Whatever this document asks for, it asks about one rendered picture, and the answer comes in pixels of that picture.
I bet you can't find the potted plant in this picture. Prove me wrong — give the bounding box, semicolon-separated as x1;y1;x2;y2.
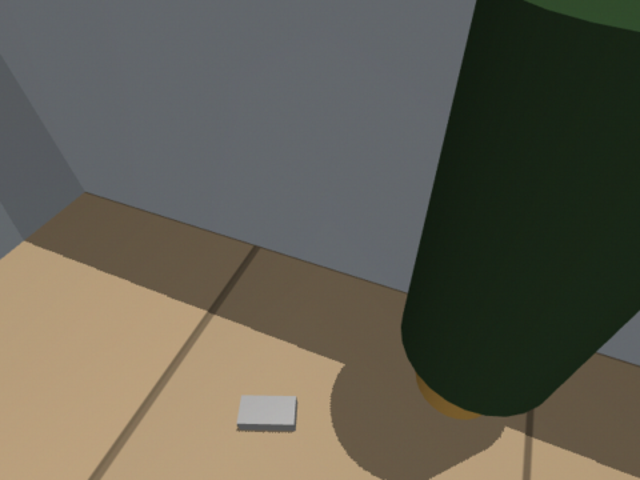
401;0;640;420

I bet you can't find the carton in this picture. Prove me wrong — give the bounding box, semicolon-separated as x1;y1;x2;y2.
237;395;297;431

